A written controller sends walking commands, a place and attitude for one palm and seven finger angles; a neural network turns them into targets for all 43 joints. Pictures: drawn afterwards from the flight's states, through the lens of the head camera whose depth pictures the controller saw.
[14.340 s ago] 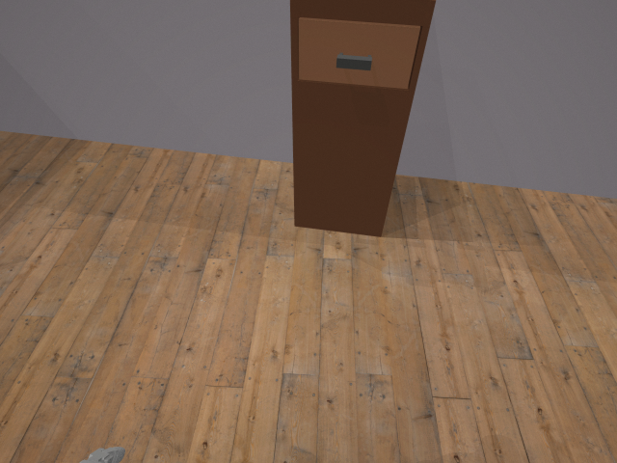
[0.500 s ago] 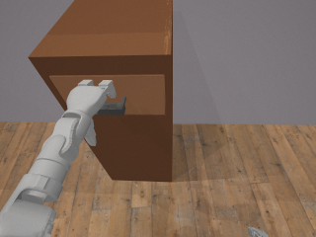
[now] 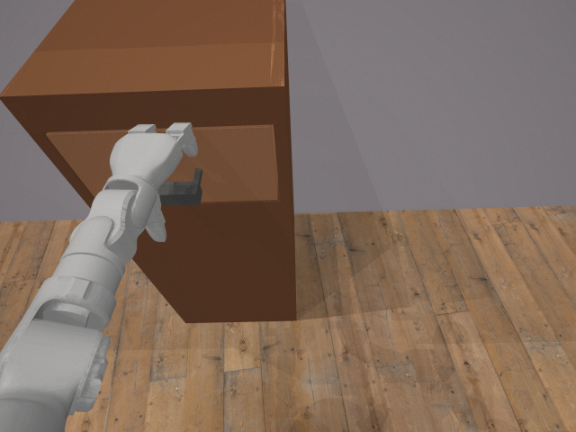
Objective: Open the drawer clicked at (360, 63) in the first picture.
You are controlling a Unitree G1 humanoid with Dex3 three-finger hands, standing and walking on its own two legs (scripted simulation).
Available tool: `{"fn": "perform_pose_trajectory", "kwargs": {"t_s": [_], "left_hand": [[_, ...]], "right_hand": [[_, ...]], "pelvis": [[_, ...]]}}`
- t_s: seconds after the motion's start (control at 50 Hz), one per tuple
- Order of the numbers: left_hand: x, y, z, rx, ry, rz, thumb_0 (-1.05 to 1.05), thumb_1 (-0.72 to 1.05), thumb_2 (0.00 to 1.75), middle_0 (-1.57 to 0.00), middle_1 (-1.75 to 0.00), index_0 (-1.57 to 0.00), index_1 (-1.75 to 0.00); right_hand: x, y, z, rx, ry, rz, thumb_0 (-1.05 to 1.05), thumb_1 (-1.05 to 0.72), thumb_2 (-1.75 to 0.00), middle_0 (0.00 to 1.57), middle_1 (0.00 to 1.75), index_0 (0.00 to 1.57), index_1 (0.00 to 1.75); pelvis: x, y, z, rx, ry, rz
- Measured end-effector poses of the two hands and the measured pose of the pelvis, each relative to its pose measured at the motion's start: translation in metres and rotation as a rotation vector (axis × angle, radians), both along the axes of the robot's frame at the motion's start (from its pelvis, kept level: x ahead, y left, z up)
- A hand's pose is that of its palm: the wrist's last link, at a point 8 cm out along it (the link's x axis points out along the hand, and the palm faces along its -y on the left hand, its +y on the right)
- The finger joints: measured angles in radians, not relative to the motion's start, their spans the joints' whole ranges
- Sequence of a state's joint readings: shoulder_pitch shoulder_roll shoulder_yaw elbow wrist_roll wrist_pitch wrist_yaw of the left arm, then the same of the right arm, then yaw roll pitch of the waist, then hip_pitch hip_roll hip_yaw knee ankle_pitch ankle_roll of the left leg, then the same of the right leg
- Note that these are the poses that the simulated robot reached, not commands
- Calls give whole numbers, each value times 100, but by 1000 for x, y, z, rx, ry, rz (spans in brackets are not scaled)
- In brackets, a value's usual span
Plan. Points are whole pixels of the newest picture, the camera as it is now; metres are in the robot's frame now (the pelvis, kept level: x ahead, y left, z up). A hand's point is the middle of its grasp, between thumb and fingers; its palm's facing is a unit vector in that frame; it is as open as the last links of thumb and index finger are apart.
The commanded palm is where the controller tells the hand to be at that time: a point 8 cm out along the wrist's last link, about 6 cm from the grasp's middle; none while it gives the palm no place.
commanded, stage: move the hooked fingers above the handle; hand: left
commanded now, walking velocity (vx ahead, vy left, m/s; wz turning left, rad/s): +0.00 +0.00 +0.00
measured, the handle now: (171, 183) +0.50 +0.21 +0.03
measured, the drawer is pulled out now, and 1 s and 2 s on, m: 0.00 0.00 0.00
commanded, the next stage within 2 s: lower the fingers behind the handle in 1.42 s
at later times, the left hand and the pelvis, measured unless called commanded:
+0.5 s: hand (153, 176) +0.45 +0.21 +0.09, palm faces -0.02 -0.01 -1.00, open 13.6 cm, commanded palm +0.44 +0.24 +0.15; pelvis -0.02 +0.00 +0.00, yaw -2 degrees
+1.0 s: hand (149, 176) +0.46 +0.21 +0.09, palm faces +0.00 +0.00 -1.00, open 13.6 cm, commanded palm +0.45 +0.24 +0.14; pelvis -0.03 +0.01 +0.00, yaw -1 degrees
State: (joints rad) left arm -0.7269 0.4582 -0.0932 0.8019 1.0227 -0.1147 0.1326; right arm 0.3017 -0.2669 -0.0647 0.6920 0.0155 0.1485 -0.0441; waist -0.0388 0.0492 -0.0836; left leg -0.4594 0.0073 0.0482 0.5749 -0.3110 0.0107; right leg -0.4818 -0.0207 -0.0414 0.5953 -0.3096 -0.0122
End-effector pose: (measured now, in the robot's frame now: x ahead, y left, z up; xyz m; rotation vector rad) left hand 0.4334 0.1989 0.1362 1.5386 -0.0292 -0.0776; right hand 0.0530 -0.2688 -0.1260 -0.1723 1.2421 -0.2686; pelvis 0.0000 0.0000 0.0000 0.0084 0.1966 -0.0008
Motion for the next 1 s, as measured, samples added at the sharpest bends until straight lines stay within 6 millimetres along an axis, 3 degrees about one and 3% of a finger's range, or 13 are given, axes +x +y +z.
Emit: {"fn": "perform_pose_trajectory", "kwargs": {"t_s": [0.34, 0.56, 1.0], "left_hand": [[2, -4, 4, 38, -4, 44, 0, -49, 30, -45, -123, -36, -123], [1, 13, 12, 36, -15, 58, 0, -49, 30, -41, -122, -37, -122], [1, 14, 11, 35, -30, 51, 0, -49, 30, -42, -122, -36, -123]], "right_hand": [[-28, 0, 0, 1, -26, -62, 1, -91, -90, 20, 30, 21, 30], [-44, -6, 4, -38, -18, -75, 1, -91, -90, 20, 30, 21, 30], [-54, 10, 1, -26, -12, -53, 1, -91, -90, 20, 30, 21, 30]], "pelvis": [[-19, -4, 1, 2, -6, -19], [-25, -1, 0, 0, -4, -24], [-33, 9, -3, -6, 14, -18]]}}
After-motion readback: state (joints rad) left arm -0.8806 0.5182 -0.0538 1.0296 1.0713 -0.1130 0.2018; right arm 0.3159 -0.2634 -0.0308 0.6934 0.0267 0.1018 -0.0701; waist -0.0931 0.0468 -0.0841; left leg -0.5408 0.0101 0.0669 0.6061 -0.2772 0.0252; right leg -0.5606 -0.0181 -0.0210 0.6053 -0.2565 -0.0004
